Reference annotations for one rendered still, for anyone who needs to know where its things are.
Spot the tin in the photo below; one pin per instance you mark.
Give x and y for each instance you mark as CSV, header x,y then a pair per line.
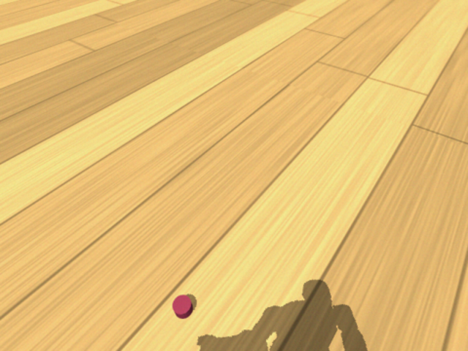
x,y
182,306

